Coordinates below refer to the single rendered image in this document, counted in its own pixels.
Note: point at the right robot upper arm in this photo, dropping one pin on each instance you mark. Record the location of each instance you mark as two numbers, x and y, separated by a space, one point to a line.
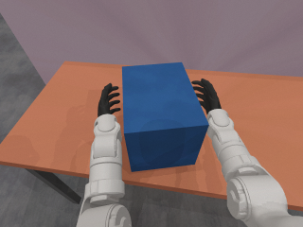
259 201

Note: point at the table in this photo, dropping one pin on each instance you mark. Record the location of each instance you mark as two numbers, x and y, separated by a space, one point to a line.
56 133

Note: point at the robot right hand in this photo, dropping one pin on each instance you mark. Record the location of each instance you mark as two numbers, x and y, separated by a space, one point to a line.
209 96

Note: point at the left robot forearm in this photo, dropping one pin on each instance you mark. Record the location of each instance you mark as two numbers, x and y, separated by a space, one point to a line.
105 175

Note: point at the left robot upper arm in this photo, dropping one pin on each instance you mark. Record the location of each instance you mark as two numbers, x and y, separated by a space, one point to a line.
111 215

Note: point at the right robot forearm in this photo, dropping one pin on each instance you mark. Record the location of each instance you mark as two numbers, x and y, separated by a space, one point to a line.
230 150

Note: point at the carton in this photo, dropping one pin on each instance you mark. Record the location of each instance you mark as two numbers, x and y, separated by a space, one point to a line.
163 121

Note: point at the robot left hand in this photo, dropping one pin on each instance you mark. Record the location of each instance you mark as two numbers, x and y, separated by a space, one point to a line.
104 105

